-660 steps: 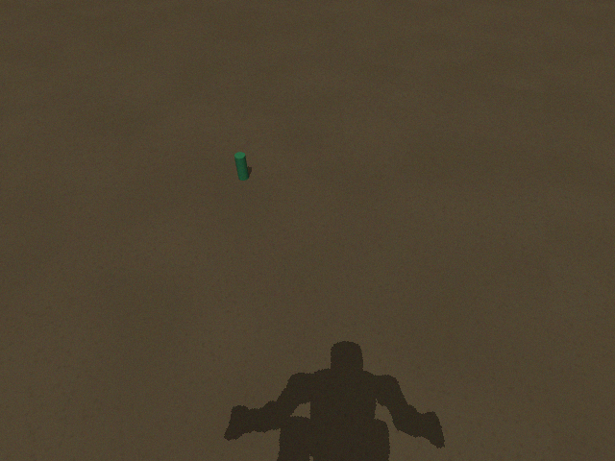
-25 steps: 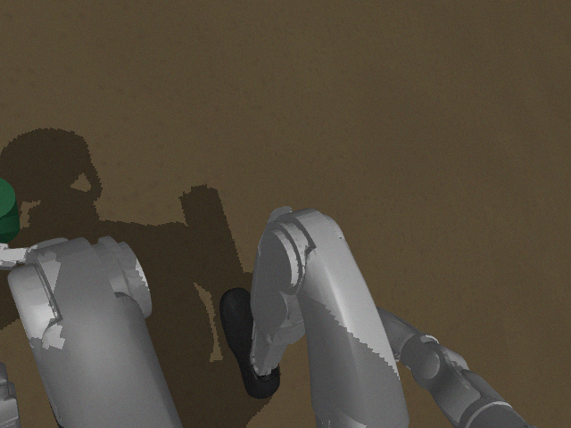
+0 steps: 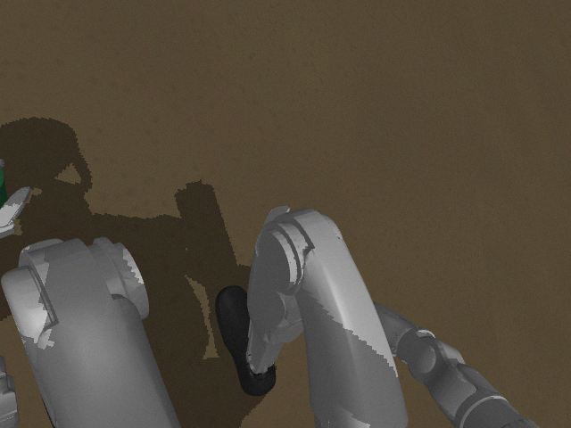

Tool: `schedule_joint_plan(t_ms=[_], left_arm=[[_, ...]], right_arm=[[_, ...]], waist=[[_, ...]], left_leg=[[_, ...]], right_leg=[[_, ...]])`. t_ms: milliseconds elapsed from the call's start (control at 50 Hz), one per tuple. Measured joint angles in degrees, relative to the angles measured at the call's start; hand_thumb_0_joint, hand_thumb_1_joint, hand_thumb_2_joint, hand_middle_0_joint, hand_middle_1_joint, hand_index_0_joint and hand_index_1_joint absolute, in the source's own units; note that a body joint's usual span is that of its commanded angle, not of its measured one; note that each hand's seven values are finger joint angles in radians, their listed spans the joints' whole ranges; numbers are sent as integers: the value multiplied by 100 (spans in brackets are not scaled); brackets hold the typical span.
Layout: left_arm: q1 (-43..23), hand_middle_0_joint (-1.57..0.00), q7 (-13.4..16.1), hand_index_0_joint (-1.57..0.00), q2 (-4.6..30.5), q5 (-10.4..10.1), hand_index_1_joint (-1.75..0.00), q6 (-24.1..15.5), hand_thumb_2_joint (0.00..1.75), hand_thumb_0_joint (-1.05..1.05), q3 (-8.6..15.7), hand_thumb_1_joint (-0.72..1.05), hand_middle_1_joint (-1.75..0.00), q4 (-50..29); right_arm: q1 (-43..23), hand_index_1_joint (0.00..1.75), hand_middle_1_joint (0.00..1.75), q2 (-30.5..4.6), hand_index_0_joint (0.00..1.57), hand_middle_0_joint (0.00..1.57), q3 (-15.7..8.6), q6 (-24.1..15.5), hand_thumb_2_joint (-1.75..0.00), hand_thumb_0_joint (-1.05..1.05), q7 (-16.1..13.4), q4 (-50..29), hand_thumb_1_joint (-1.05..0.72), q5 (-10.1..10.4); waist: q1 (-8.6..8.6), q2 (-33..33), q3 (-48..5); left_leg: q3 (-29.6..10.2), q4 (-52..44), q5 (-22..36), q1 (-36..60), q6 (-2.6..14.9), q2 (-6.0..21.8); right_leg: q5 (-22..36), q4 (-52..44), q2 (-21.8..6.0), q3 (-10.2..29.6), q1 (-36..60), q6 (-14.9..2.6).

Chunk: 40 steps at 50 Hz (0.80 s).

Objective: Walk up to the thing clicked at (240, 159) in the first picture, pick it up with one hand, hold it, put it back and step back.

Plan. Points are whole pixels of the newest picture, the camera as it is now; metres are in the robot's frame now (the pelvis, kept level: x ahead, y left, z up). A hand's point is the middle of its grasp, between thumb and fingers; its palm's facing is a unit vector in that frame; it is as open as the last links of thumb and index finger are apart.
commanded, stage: close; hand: left
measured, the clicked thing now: out of the picture +0.40 +0.27 -0.21
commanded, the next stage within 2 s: settle in 0.06 s
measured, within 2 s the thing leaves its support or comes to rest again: leaves its support in 0.46 s
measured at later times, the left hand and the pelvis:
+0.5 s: hand out of the picture +0.40 +0.25 -0.17, palm faces +0.24 -0.97 +0.01, open 7.5 cm; pelvis +0.00 +0.00 +0.00, yaw +0 degrees
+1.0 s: hand out of the picture +0.38 +0.27 -0.05, palm faces +0.23 -0.97 -0.04, open 7.5 cm; pelvis +0.01 -0.01 +0.03, yaw +4 degrees
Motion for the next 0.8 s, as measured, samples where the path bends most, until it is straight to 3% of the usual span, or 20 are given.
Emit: schedule_joint_plan(t_ms=[120,200,460,620,800], left_arm=[[-62,-87,77,-75,70,17,-92,51,76,2,-30,14,-90,40],[-75,-88,86,-77,81,43,-100,38,89,3,-80,8,-100,44],[-7,-89,78,-80,-34,-16,-108,172,103,0,-24,-1,-105,-330],[184,-91,78,-82,-260,37,-107,577,105,0,-128,-2,-104,-1177],[385,-91,-45,-82,-662,-69,-106,1284,106,0,-429,-3,-104,-2119]], right_arm=[[17,30,30,8,20,21,6,20,-89,0,13,-26,-86,-18],[38,30,29,-4,20,21,23,26,-89,0,31,-13,-87,-17],[124,30,30,-8,20,21,-39,43,-90,0,39,26,-88,17],[301,30,30,48,20,21,-349,124,-90,0,61,65,-88,164],[568,30,30,135,20,21,-884,189,-89,0,73,130,-88,537]], waist=[[-27,-5,20],[-39,4,40],[-15,18,54],[107,183,-158],[297,553,-712]], left_leg=[[-11,-8,18,-8,0,5],[-19,-11,15,-8,-5,5],[-18,-50,-18,4,-53,2],[92,-154,8,-44,-74,-7],[392,-426,104,-156,-32,9]], right_leg=[[27,-18,8,-11,-10,-14],[29,-25,9,-16,-12,-10],[3,-36,-11,-14,-29,7],[-31,-46,-75,45,-94,-40],[-71,-126,-189,221,-230,-80]])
